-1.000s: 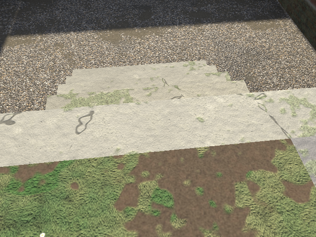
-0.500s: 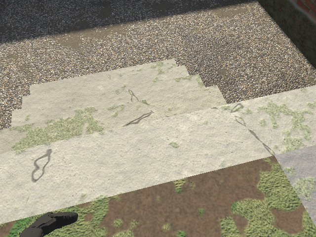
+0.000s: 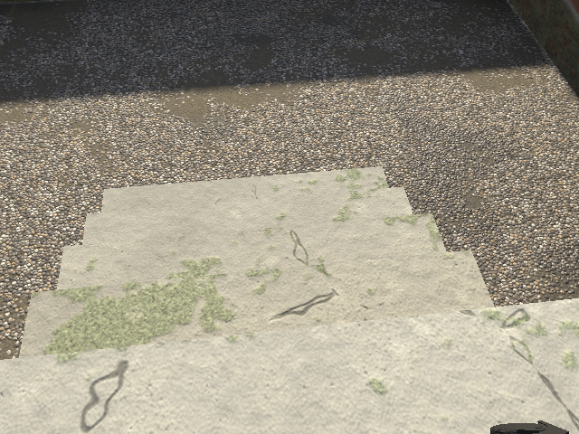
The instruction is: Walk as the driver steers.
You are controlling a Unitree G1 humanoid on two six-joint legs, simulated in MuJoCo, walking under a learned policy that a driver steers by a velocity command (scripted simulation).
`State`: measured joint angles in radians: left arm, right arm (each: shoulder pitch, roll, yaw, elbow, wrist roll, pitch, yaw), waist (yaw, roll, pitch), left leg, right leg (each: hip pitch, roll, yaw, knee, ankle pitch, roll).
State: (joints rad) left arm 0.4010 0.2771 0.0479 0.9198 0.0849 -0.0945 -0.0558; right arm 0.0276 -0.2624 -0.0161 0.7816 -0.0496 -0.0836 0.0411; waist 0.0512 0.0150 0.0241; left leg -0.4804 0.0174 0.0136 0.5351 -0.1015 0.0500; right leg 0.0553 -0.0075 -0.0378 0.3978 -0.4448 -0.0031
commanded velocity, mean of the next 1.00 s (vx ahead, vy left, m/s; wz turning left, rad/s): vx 0.50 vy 0.00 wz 0.19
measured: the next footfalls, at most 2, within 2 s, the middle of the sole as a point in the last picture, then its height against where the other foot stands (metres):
right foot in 0.50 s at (363, 432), level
left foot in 1.04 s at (252, 370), level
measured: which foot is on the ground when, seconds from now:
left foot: down 0.00-0.52, up 0.54-1.00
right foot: down 0.00-0.00, up 0.02-0.48, down 0.50-1.00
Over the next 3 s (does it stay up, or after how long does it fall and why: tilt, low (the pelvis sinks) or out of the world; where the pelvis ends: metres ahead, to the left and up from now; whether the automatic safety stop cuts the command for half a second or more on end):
stays up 0.86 0.12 -0.17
